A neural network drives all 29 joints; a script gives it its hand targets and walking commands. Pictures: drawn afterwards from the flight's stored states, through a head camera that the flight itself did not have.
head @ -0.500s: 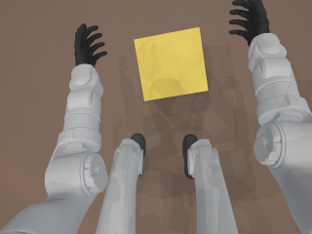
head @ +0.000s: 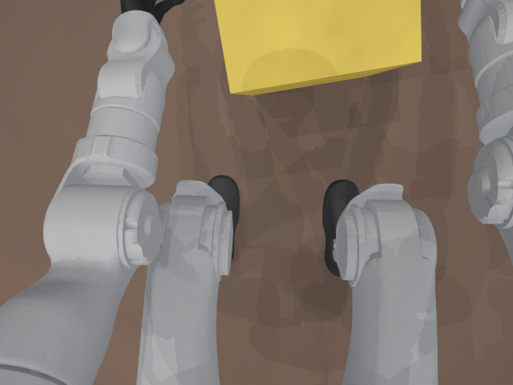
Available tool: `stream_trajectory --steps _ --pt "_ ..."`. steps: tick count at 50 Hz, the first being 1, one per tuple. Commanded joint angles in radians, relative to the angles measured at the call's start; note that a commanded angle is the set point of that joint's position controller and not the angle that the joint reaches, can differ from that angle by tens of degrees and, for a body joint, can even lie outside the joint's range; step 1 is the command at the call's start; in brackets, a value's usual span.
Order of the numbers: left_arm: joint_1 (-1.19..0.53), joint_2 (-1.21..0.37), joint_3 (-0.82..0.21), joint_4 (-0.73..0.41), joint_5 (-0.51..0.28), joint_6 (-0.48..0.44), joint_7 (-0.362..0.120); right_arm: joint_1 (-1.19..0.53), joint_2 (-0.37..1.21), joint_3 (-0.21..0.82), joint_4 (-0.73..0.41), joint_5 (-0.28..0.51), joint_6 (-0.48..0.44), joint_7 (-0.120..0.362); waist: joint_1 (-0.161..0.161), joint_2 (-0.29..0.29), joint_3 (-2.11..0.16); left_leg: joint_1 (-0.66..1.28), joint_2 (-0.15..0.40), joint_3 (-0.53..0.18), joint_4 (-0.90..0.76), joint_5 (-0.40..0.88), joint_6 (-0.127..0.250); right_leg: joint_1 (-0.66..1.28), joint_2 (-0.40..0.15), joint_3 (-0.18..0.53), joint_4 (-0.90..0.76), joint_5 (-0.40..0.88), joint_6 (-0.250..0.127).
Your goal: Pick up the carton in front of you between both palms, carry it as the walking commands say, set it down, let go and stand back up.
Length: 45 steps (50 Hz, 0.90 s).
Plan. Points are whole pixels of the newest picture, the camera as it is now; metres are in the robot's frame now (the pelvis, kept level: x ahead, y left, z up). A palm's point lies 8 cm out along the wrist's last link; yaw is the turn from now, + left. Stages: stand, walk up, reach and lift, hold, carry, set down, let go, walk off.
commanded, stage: reach and lift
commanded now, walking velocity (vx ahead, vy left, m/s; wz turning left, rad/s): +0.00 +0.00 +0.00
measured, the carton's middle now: (305, 9) +0.54 -0.05 -0.27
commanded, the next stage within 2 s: none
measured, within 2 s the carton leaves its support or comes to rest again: leaves its support in 0.88 s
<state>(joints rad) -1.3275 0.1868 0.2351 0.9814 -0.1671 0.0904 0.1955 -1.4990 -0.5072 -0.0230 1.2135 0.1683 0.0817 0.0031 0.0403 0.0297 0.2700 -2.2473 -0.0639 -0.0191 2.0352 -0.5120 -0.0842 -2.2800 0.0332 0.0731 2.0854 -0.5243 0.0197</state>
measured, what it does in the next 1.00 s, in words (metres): stands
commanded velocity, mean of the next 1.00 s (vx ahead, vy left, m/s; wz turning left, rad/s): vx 0.00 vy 0.00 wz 0.00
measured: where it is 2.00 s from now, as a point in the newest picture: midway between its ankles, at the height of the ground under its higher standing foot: (278, 240)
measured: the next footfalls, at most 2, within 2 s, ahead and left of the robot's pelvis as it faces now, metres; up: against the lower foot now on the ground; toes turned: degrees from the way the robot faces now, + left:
none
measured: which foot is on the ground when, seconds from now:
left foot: down 0.00-1.00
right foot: down 0.00-1.00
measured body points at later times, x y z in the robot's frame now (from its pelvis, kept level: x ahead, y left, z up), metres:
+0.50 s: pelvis +0.01 +0.00 -0.02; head +0.38 -0.04 +0.22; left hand +0.55 +0.14 -0.21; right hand +0.56 -0.22 -0.21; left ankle +0.13 +0.13 -0.36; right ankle +0.11 -0.12 -0.36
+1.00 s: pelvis +0.01 +0.00 -0.03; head +0.37 -0.05 +0.24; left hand +0.56 +0.11 -0.18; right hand +0.56 -0.19 -0.20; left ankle +0.13 +0.13 -0.36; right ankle +0.11 -0.12 -0.36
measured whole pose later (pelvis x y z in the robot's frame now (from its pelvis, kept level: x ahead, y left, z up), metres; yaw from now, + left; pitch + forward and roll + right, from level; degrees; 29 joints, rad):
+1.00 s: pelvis +0.01 +0.00 -0.03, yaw -1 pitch +39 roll +3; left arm -1.33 0.12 0.35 0.93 -0.09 0.16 0.21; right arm -1.42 -0.34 -0.04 1.08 0.08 0.19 -0.08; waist 0.02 0.06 0.25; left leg -2.28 -0.11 -0.06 2.18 -0.58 -0.11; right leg -2.30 0.03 0.05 2.22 -0.59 0.01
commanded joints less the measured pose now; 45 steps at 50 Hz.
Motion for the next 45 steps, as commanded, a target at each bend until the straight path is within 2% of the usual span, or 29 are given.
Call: stream_trajectory --steps 1,3,6,9,11,14,18,24,30,33,36,38,41,45 --pt "-0.249 0.119 0.002 -0.047 -0.006 -0.037 -0.004 -0.306 -0.136 0.012 -0.051 0.020 -0.036 -0.006 0.005 -0.112 -1.115 0.552 0.019 0.106 -0.082 0.177 0.000 0.607 -0.047 -0.051 -0.150 0.162 -0.007" --pt "-0.274 0.130 -0.012 -0.045 -0.022 -0.051 -0.003 -0.338 -0.143 0.033 -0.061 0.037 -0.048 -0.014 0.005 -0.117 -1.148 0.563 0.019 0.107 -0.052 0.211 0.001 0.637 -0.049 -0.048 -0.121 0.203 -0.007" --pt "-0.284 0.104 -0.063 -0.022 -0.077 -0.066 -0.008 -0.361 -0.150 0.049 -0.102 0.058 -0.068 -0.027 -0.025 -0.110 -1.163 0.565 0.014 0.107 -0.017 0.252 0.005 0.652 -0.048 -0.051 -0.094 0.257 -0.009" --pt "-0.275 0.110 -0.084 -0.002 -0.094 -0.068 -0.019 -0.329 -0.135 0.044 -0.102 0.048 -0.069 -0.038 -0.051 -0.127 -1.147 0.520 0.007 0.109 0.005 0.269 0.005 0.706 -0.044 -0.052 -0.074 0.322 -0.001" --pt "-0.269 0.125 -0.085 -0.009 -0.093 -0.074 -0.021 -0.313 -0.115 0.041 -0.110 0.048 -0.068 -0.045 -0.048 -0.127 -1.171 0.517 0.004 0.114 0.014 0.282 0.005 0.736 -0.040 -0.051 -0.067 0.349 0.002" --pt "-0.231 0.129 -0.080 0.000 -0.086 -0.080 -0.014 -0.280 -0.082 0.051 -0.113 0.057 -0.065 -0.048 -0.022 -0.126 -1.197 0.520 -0.001 0.121 0.014 0.307 0.005 0.756 -0.034 -0.050 -0.061 0.374 0.005" --pt "-0.198 0.125 -0.057 0.028 -0.057 -0.084 -0.012 -0.242 -0.047 0.050 -0.089 0.049 -0.061 -0.041 -0.005 -0.129 -1.124 0.484 -0.005 0.115 0.003 0.296 0.008 0.690 -0.031 -0.048 -0.068 0.344 0.008" --pt "-0.235 0.103 -0.061 0.025 -0.052 -0.089 -0.011 -0.266 -0.036 0.051 -0.077 0.046 -0.066 -0.041 -0.014 -0.113 -1.086 0.502 -0.006 0.103 -0.009 0.278 0.010 0.606 -0.032 -0.053 -0.083 0.288 0.003" --pt "-0.320 -0.023 -0.103 0.018 -0.058 -0.089 -0.010 -0.342 0.074 0.088 -0.077 0.044 -0.069 -0.040 -0.032 -0.097 -1.069 0.544 -0.027 0.101 -0.023 0.241 0.008 0.603 -0.017 -0.059 -0.102 0.232 -0.004" --pt "-0.380 -0.163 -0.084 0.017 0.001 -0.083 -0.033 -0.390 0.262 0.099 -0.065 0.007 -0.055 -0.009 -0.017 -0.093 -1.041 0.548 -0.048 0.104 -0.024 0.216 0.013 0.584 0.000 -0.061 -0.108 0.196 -0.007" --pt "-0.558 -0.593 -0.147 -0.002 0.041 -0.047 -0.143 -0.532 0.712 0.162 -0.098 -0.006 -0.034 0.096 -0.024 -0.084 -1.024 0.523 -0.078 0.109 -0.006 0.221 0.016 0.557 0.032 -0.066 -0.089 0.220 -0.019" --pt "-0.605 -0.755 -0.153 -0.025 0.071 -0.013 -0.210 -0.520 0.879 0.144 -0.116 -0.037 -0.005 0.154 -0.045 -0.073 -0.991 0.484 -0.091 0.117 0.005 0.199 0.020 0.532 0.043 -0.079 -0.077 0.219 -0.022" --pt "-0.611 -0.875 -0.143 -0.072 0.087 0.024 -0.265 -0.481 0.996 0.116 -0.164 -0.061 0.024 0.203 -0.057 -0.054 -0.987 0.456 -0.101 0.123 0.015 0.208 0.034 0.498 0.055 -0.097 -0.064 0.238 -0.028" --pt "-0.606 -0.991 -0.186 -0.133 0.051 0.047 -0.285 -0.474 1.100 0.150 -0.284 -0.040 0.042 0.218 -0.068 -0.064 -1.148 0.481 -0.107 0.127 0.036 0.320 0.038 0.581 0.063 -0.105 -0.053 0.373 -0.032"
